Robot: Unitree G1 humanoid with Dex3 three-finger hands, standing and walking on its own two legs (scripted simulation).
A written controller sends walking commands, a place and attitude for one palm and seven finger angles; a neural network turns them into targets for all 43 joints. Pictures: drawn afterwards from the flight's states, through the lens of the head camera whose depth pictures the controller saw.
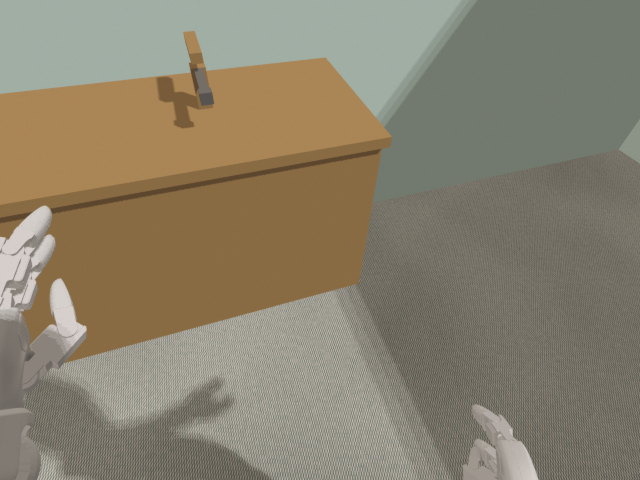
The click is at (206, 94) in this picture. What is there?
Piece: tap's lever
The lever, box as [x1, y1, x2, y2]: [198, 87, 213, 105]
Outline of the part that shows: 210,87 198,89 202,105 213,103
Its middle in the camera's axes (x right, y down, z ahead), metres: -0.26 -0.32 +0.86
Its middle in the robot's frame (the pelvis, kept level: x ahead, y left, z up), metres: +0.85 +0.31 +0.05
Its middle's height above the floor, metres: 0.83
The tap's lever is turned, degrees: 0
